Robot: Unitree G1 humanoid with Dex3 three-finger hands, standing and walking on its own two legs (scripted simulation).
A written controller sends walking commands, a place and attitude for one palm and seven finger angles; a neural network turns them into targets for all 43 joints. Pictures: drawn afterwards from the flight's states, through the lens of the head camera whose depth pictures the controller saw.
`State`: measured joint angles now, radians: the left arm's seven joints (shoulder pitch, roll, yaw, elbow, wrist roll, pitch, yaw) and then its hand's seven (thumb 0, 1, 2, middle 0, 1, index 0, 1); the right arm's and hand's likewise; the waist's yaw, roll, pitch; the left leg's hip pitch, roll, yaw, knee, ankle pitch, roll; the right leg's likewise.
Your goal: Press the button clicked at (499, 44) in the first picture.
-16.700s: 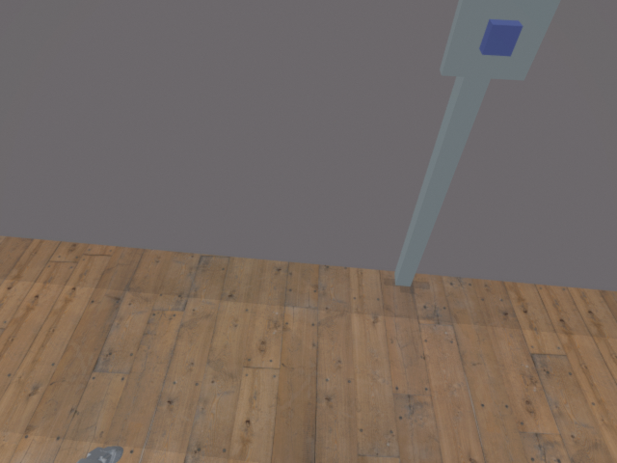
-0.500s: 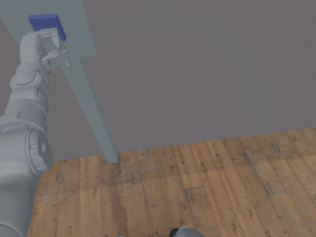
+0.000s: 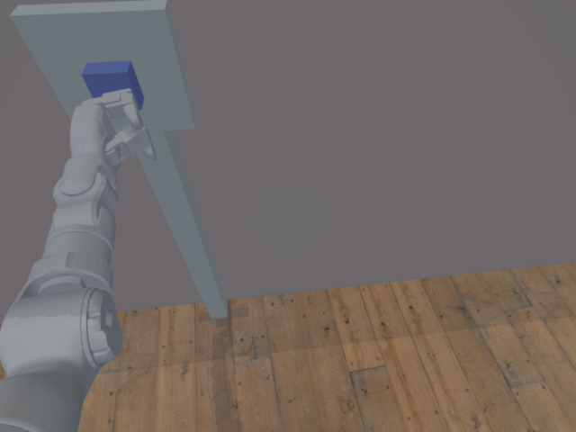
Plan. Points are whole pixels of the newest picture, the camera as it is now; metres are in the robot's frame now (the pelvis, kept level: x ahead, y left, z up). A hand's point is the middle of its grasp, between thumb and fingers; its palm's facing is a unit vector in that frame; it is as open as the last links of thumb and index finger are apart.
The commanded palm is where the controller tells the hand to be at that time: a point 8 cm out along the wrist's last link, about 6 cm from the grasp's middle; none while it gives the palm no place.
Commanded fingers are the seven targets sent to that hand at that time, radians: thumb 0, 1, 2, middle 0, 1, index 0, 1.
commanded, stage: pull the fist back off the button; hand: left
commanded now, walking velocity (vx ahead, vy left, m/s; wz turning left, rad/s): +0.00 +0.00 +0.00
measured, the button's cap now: (115, 85) +0.54 +0.23 +0.20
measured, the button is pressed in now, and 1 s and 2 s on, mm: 0 0 0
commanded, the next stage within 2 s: draw the hand back to the body in 0.54 s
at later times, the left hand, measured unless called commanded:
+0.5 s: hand (129, 171) +0.40 +0.19 +0.16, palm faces +0.11 -0.99 +0.01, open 3.1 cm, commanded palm +0.38 +0.23 +0.16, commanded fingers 0.00 0.90 0.90 -1.30 -1.50 -1.30 -1.50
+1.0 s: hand (101, 208) +0.34 +0.20 +0.17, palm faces +0.14 -0.99 -0.01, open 3.1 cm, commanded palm +0.30 +0.25 +0.17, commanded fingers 0.00 0.90 0.90 -1.30 -1.50 -1.30 -1.50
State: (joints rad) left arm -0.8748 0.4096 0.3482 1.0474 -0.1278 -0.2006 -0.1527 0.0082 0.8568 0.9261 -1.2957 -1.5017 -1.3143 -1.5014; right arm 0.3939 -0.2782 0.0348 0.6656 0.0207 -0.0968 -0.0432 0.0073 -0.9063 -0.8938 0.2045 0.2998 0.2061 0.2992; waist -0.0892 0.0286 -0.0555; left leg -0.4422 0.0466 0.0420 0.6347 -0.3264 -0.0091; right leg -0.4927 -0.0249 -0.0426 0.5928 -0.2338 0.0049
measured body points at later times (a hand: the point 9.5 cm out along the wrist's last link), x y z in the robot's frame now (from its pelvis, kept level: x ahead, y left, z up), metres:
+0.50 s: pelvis +0.02 -0.01 +0.01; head +0.02 -0.02 +0.46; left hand +0.39 +0.24 +0.17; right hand +0.19 -0.24 -0.08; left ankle -0.01 +0.12 -0.73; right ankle +0.04 -0.13 -0.73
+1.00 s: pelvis +0.01 -0.01 +0.01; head -0.01 -0.03 +0.46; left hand +0.33 +0.26 +0.17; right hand +0.17 -0.24 -0.08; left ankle -0.01 +0.12 -0.73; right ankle +0.04 -0.13 -0.73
